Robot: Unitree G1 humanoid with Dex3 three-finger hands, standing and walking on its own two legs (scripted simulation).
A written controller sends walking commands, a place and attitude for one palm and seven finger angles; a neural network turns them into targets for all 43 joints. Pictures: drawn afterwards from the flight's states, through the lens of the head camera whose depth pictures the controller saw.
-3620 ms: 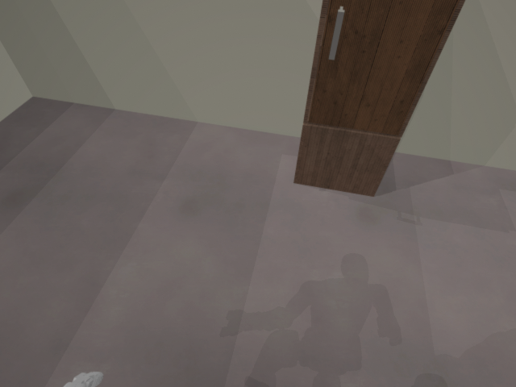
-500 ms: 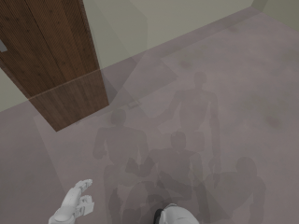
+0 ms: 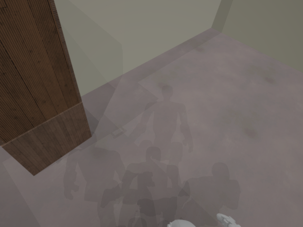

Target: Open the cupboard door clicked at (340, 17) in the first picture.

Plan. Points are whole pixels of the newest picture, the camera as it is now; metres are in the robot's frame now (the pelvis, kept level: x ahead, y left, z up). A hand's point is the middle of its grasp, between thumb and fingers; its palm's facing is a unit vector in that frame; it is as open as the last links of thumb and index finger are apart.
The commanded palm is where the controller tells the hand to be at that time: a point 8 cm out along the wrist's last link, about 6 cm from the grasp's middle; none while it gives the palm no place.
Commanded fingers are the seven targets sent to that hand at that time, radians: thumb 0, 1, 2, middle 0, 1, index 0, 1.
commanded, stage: walk to a spot facing it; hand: left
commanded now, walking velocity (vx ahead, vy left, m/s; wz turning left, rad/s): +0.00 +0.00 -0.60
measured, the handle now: out of the picture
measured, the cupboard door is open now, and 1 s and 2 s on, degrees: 0 0 0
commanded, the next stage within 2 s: turn to face it in 1.72 s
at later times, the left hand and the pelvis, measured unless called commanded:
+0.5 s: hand (113, 208) +0.19 +0.12 -0.15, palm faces -0.32 -0.91 -0.26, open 7.4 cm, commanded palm none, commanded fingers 0.00 0.90 0.90 -0.20 -0.30 -0.20 -0.30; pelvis +0.00 -0.02 -0.01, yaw -19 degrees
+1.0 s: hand (96, 208) +0.19 +0.18 -0.17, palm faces -0.55 -0.82 -0.17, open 7.4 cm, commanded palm none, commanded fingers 0.00 0.90 0.90 -0.20 -0.30 -0.20 -0.30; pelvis +0.01 +0.05 +0.01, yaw -38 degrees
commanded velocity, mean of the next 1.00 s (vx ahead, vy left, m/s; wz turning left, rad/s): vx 0.00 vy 0.00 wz -0.60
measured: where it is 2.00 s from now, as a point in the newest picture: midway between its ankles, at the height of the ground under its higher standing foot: outside the picture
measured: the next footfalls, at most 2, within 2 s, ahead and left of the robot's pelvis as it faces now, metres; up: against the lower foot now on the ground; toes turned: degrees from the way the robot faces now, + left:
right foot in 0.38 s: +0.01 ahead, -0.14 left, +0.00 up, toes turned -22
left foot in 0.78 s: +0.11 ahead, +0.08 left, +0.00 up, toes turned -24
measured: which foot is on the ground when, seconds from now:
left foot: down 0.00-0.38, up 0.40-0.76, down 0.78-1.00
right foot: up 0.00-0.36, down 0.38-0.78, up 0.80-1.00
